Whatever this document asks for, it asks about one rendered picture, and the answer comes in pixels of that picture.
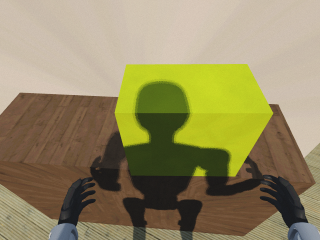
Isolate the robot left hand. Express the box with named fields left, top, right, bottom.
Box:
left=57, top=177, right=96, bottom=227

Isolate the robot right hand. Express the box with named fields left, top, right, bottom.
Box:
left=260, top=174, right=308, bottom=228

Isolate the carton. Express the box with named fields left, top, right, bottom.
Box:
left=114, top=64, right=273, bottom=177

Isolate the pedestal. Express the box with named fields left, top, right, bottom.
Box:
left=0, top=92, right=316, bottom=237

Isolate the right robot forearm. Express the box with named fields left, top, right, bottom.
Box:
left=287, top=222, right=320, bottom=240

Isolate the left robot forearm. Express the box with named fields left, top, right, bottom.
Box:
left=48, top=223, right=79, bottom=240

